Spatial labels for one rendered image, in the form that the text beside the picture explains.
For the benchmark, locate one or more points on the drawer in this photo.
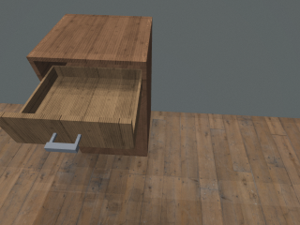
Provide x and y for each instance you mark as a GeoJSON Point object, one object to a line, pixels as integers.
{"type": "Point", "coordinates": [101, 103]}

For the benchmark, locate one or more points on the handle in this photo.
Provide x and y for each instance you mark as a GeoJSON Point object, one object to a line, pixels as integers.
{"type": "Point", "coordinates": [62, 147]}

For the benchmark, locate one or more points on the cabinet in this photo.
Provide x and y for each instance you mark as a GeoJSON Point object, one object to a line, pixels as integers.
{"type": "Point", "coordinates": [102, 41]}

